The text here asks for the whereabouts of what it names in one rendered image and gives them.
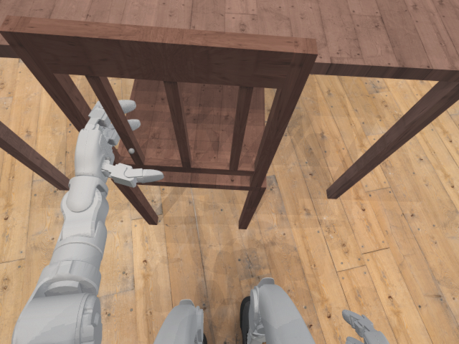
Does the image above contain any chair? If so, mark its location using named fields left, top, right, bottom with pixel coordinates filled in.
left=0, top=15, right=318, bottom=229

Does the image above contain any robot right shin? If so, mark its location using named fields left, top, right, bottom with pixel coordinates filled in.
left=247, top=277, right=275, bottom=344

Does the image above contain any robot left forearm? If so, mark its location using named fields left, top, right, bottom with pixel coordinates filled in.
left=11, top=175, right=109, bottom=344

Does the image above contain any robot left thigh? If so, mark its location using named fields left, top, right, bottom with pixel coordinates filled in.
left=153, top=305, right=204, bottom=344

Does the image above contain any table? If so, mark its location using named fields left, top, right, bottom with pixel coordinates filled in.
left=0, top=0, right=459, bottom=199

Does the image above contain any left robot upper arm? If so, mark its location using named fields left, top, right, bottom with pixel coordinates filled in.
left=15, top=292, right=103, bottom=344

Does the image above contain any right robot hand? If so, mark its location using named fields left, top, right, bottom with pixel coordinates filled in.
left=342, top=310, right=389, bottom=344

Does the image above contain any left robot hand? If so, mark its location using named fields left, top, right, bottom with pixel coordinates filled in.
left=75, top=100, right=164, bottom=188

